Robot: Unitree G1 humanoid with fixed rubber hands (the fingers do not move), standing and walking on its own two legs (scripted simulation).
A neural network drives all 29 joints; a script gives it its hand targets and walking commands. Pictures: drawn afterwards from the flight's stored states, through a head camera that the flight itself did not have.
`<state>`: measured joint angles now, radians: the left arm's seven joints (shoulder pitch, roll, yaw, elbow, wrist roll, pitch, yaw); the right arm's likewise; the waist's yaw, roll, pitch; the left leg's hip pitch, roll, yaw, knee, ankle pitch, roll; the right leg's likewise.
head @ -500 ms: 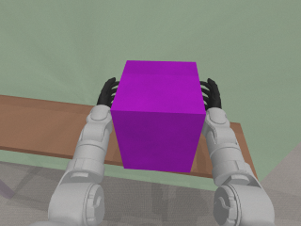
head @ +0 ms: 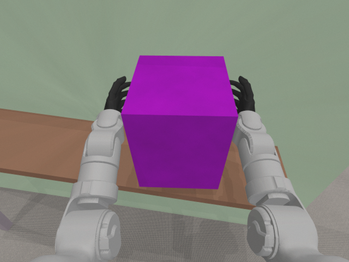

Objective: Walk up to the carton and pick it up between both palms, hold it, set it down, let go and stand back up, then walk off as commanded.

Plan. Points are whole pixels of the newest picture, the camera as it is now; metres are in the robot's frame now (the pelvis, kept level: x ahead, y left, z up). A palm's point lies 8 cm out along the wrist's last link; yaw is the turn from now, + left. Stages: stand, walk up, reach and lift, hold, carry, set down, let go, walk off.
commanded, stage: reach and lift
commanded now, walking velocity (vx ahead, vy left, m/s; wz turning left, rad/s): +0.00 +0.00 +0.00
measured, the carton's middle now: (179, 124) +0.41 -0.02 +0.13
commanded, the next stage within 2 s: hold in 0.92 s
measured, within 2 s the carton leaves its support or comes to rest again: neither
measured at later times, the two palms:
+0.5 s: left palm (110, 108) +0.39 +0.14 +0.19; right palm (243, 107) +0.39 -0.15 +0.20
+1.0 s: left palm (106, 102) +0.39 +0.15 +0.21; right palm (244, 99) +0.39 -0.14 +0.22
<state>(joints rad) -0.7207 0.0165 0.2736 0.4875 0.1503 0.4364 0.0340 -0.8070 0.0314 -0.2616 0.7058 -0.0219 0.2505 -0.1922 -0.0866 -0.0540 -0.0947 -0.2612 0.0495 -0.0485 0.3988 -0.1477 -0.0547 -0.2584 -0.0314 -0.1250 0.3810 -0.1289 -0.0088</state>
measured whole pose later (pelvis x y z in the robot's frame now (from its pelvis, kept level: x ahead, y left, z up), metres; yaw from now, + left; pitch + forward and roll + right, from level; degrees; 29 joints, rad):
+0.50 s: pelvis +0.00 +0.00 +0.00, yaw +0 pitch -1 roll +0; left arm -0.72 0.02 0.28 0.41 0.15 0.54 0.04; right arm -0.84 0.02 -0.25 0.71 0.01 0.30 -0.19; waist -0.09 -0.05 -0.10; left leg -0.24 0.05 -0.05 0.40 -0.15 -0.05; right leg -0.24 -0.03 -0.12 0.38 -0.13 -0.01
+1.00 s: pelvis +0.00 +0.00 +0.00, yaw +0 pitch -1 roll -1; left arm -0.74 0.02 0.29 0.35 0.15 0.64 0.05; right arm -0.88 0.00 -0.21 0.72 0.06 0.35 -0.20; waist -0.09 -0.05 -0.12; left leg -0.23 0.05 -0.05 0.40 -0.15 -0.05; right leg -0.23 -0.03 -0.12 0.38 -0.13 -0.01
